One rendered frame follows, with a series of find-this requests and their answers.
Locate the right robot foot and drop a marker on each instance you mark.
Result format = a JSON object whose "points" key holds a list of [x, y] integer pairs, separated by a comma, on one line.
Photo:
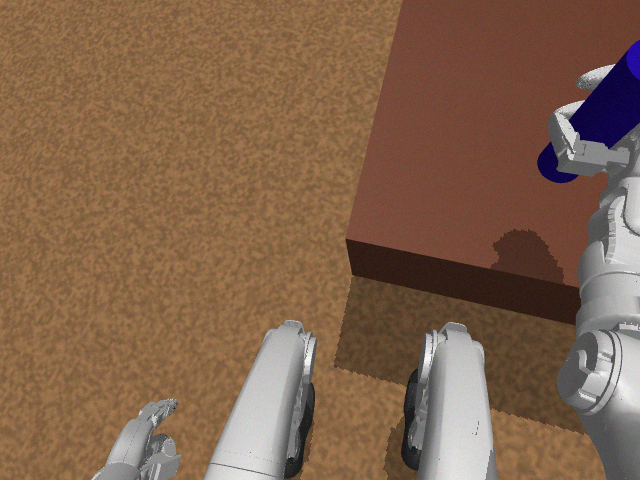
{"points": [[410, 455]]}

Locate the left robot hand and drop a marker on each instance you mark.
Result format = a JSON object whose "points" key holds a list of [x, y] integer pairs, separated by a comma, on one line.
{"points": [[136, 446]]}

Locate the left robot foot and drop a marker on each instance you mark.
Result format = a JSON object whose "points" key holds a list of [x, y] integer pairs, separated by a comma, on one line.
{"points": [[293, 465]]}

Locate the left robot arm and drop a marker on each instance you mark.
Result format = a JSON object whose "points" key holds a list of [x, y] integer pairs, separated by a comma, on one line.
{"points": [[118, 471]]}

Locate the can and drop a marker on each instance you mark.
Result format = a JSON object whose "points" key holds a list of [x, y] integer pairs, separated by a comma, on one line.
{"points": [[607, 115]]}

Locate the right robot hand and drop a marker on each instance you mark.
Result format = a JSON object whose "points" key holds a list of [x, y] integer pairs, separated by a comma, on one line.
{"points": [[587, 157]]}

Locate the right robot arm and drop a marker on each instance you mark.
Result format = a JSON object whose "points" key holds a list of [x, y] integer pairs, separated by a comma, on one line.
{"points": [[601, 376]]}

